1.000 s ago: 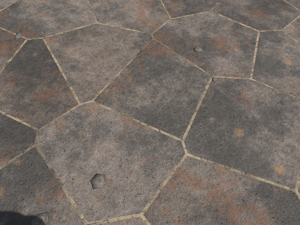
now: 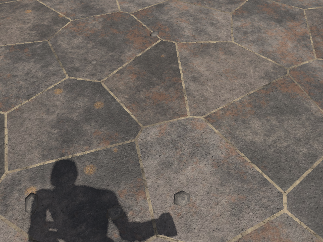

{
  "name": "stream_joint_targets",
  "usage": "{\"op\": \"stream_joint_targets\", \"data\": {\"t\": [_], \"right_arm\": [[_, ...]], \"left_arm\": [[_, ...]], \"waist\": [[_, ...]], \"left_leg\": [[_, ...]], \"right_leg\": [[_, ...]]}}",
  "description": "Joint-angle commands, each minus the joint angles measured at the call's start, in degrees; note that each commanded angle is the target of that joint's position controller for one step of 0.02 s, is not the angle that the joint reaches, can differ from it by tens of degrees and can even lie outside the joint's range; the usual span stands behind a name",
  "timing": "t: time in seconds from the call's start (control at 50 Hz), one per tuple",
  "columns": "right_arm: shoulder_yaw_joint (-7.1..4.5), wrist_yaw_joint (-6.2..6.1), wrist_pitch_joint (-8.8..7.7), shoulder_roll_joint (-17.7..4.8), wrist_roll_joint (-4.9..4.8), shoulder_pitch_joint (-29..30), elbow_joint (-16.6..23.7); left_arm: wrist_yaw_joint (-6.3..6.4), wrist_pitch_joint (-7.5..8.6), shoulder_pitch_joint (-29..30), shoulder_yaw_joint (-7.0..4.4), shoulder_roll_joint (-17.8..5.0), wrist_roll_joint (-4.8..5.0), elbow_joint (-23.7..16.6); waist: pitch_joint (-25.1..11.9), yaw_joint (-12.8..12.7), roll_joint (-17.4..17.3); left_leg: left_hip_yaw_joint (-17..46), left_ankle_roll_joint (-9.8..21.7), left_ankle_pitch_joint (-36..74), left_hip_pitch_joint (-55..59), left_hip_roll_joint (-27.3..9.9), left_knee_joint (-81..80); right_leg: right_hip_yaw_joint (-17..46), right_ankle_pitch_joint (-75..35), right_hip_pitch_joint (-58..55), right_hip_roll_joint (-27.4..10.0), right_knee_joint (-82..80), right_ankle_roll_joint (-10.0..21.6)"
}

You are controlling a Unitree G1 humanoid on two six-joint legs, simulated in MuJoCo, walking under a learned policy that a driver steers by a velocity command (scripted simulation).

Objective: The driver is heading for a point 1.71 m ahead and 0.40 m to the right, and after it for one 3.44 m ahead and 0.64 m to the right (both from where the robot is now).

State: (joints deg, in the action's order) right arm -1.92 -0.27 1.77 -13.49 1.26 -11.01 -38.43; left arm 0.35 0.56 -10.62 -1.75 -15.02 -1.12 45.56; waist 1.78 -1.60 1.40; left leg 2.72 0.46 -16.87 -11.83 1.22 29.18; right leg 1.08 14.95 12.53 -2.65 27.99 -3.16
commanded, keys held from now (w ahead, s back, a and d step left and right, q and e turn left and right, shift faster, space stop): no key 0.72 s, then w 0.28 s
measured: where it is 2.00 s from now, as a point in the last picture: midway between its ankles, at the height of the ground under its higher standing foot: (176, 230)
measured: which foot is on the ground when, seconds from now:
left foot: down 0.00-0.96, up 0.98-1.00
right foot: down 0.00-1.00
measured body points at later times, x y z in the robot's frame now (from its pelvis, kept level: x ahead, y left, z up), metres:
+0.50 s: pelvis +0.01 +0.01 +0.00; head +0.01 +0.01 +0.45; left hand +0.07 +0.29 -0.14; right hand +0.12 -0.24 -0.12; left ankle -0.01 +0.12 -0.74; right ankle +0.00 -0.15 -0.74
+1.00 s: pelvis +0.05 -0.03 -0.01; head +0.05 -0.05 +0.44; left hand +0.07 +0.24 -0.14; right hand +0.08 -0.30 -0.15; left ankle -0.02 +0.11 -0.72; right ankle +0.02 -0.13 -0.74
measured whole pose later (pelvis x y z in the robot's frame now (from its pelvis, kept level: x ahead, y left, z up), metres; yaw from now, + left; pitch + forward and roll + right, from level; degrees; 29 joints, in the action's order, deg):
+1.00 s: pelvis +0.05 -0.03 -0.01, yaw +0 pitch +0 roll +1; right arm -2.9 -1.5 -1.4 -15.3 -1.6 -19.3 -52.6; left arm -0.5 5.6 -16.3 -2.8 -13.7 0.9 60.5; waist -0.2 -0.7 -2.3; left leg 3.7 0.9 -25.5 -12.5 0.2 41.0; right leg -2.7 18.4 12.9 0.3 32.6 2.5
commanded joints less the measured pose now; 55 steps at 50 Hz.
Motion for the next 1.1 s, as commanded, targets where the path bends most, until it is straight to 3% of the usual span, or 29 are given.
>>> {"op": "stream_joint_targets", "data": {"t": [0.02,0.24,0.72,0.76,0.78,0.82,0.84,0.86,0.9,0.92,0.94,0.96,0.98,1.0,1.02,1.04,1.06,1.1], "right_arm": [[-1.72,-0.15,-1.83,-7.5,0.0,0.8,3.3],[-1.35,-0.31,-2.15,-6.4,-0.37,0.0,1.5],[-1.23,-1.26,-2.29,-6.0,-0.96,-3.8,-9.1],[-1.58,-1.61,-1.91,-6.9,-1.4,-5.0,-10.4],[-2.01,-1.71,-1.74,-8.2,-1.72,-5.5,-10.6],[-2.71,-1.63,-2.28,-10.7,-2.16,-8.5,-11.2],[-3.11,-1.61,-2.92,-11.9,-2.45,-9.4,-11.6],[-3.07,-1.62,-3.62,-11.6,-2.39,-8.6,-11.5],[-2.78,-1.4,-4.31,-10.4,-2.91,-4.7,-10.3],[-2.7,-1.28,-4.14,-10.2,-3.54,-0.9,-9.4],[-2.46,-1.18,-3.97,-9.4,-3.4,0.9,-8.8],[-1.57,-1.0,-4.21,-6.3,-2.67,1.7,-8.1],[-0.89,-1.21,-4.99,-3.6,-2.28,2.4,-5.7],[-1.59,-1.36,-5.87,-5.7,-3.57,1.9,-5.5],[-1.76,-0.89,-6.61,-6.5,-4.49,0.1,-6.4],[-1.82,-0.44,-7.14,-6.6,-4.3,-0.9,-7.5],[-2.16,-0.28,-7.53,-7.0,-3.59,0.0,-7.7],[-2.62,0.5,-7.59,-7.0,-2.55,2.1,-7.6]], "left_arm": [[0.53,0.53,1.5,-1.63,-6.8,0.21,-2.7],[1.29,0.54,-0.6,-1.7,-6.9,0.61,2.9],[2.46,-0.4,-2.3,-1.52,-5.8,1.06,12.9],[2.57,-0.56,-3.4,-1.43,-5.0,1.48,13.9],[2.57,-0.44,-2.7,-1.39,-4.6,1.74,13.6],[2.12,0.89,0.3,-1.06,-3.3,1.94,11.6],[1.62,1.93,1.3,-0.91,-2.8,2.3,10.6],[1.05,2.9,1.4,-1.05,-3.1,2.81,10.2],[-0.13,4.5,-0.8,-1.1,-3.2,3.38,10.6],[-0.51,5.06,-5.5,-1.32,-3.1,3.26,12.6],[-0.68,5.17,-11.2,-1.91,-3.5,2.65,15.8],[-0.73,5.09,-17.4,-2.61,-5.3,1.85,17.9],[-0.99,5.33,-23.2,-4.14,-12.5,1.97,18.2],[-1.42,5.97,-21.3,-3.22,-11.2,0.93,17.4],[-1.29,6.47,-16.4,-2.26,-7.9,1.31,15.7],[-1.31,6.62,-13.7,-1.79,-6.2,1.6,14.5],[-1.49,6.54,-12.3,-1.57,-6.1,1.67,13.9],[-1.38,5.89,-14.0,-0.55,-3.2,1.3,14.1]], "waist": [[-1.3,0.6,-7.7],[-2.0,0.7,-2.8],[-0.3,0.6,-1.7],[-0.6,0.9,-3.2],[1.3,1.6,-5.0],[5.5,3.3,-11.2],[7.4,3.7,-13.3],[8.6,3.1,-13.5],[7.9,0.6,-11.8],[6.3,-2.3,-9.9],[4.1,-4.5,-7.4],[1.1,-6.1,-0.2],[-0.7,-6.9,15.4],[1.0,-5.2,13.0],[5.2,-2.7,7.6],[6.0,-1.6,5.5],[6.0,-1.2,4.1],[4.3,-1.5,4.5]], "left_leg": [[7.2,2.7,7.8,-1.2,-6.4,-7.6],[5.8,2.9,12.2,0.1,-4.8,-6.4],[1.9,1.3,12.5,0.0,-2.3,-5.9],[2.3,2.5,-5.4,-0.2,-1.6,-7.4],[4.9,4.2,-18.0,-1.8,-3.0,-9.4],[17.2,9.2,-33.0,-2.7,-11.1,-16.9],[23.8,12.0,-34.2,-4.4,-15.3,-19.8],[26.5,13.4,-31.7,-4.4,-17.5,-20.7],[23.1,12.0,-23.8,-3.2,-17.1,-18.9],[17.2,9.7,-19.0,-7.2,-13.8,-16.5],[11.3,7.4,-13.5,-11.4,-9.5,-11.2],[4.1,4.4,-7.3,-16.4,-4.5,1.7],[-3.7,0.3,-10.1,-26.6,2.4,20.1],[1.9,0.8,-16.3,-31.8,1.4,31.5],[4.1,2.1,-11.3,-35.7,-2.0,36.3],[3.1,3.0,-5.3,-36.4,-4.2,36.6],[2.1,3.4,-0.7,-37.0,-5.7,34.9],[-0.1,2.8,5.0,-33.8,-7.1,30.9]], "right_leg": [[0.3,-6.3,-0.6,-0.6,-1.8,0.1],[0.4,-8.9,-2.4,-1.2,-2.7,-0.7],[-0.3,-9.1,-2.8,-0.3,-3.6,0.2],[-3.3,4.0,-1.2,2.4,-0.8,0.9],[-4.8,10.8,2.1,3.7,2.2,1.5],[-5.5,13.4,10.5,4.3,11.3,2.8],[-3.3,12.2,12.1,2.7,15.6,4.0],[-1.3,13.3,14.3,1.0,18.1,5.4],[-0.6,14.7,12.0,-0.6,11.7,8.1],[-2.6,8.2,2.1,0.5,2.5,8.8],[-4.2,-0.4,-8.5,3.0,-2.2,7.8],[4.3,1.5,-16.7,-1.9,-5.6,7.9],[28.3,10.8,-22.4,-15.1,-15.9,14.3],[40.0,16.3,-19.7,-20.3,-19.6,18.9],[35.3,17.1,-18.2,-19.3,-19.3,18.2],[28.6,14.6,-17.8,-16.4,-19.4,16.0],[23.8,9.0,-18.1,-14.7,-19.8,14.2],[14.7,-5.9,-18.1,-10.9,-19.9,12.0]]}}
